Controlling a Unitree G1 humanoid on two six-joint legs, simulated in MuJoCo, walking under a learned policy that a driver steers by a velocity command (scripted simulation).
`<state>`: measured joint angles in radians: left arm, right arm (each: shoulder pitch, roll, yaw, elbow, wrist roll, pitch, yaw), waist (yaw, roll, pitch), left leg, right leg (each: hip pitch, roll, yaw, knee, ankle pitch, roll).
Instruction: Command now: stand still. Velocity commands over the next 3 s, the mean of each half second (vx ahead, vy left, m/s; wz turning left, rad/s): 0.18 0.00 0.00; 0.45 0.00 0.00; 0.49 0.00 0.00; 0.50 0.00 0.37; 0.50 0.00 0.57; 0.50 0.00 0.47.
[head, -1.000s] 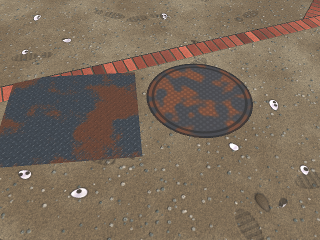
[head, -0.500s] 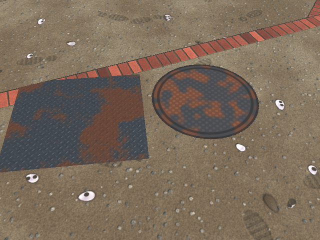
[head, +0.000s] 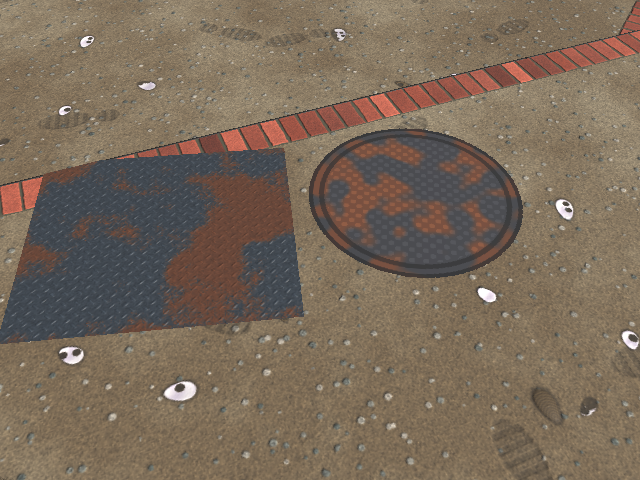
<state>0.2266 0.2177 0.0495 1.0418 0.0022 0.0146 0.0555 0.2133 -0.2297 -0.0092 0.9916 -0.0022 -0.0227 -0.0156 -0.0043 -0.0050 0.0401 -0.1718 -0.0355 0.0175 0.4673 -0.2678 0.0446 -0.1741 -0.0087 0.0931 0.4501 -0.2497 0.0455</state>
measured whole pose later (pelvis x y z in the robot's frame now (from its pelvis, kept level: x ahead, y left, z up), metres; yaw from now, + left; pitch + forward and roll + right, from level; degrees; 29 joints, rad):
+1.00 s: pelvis +0.32 -0.03 -0.03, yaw +0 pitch +2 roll +0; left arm 0.46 0.24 0.04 1.08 0.00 -0.05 0.02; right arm -0.04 -0.24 -0.04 0.81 0.02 -0.10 0.05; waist 0.06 0.00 0.05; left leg -0.53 -0.01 0.06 0.57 -0.06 0.08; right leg 0.07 -0.02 -0.01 0.57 -0.50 -0.01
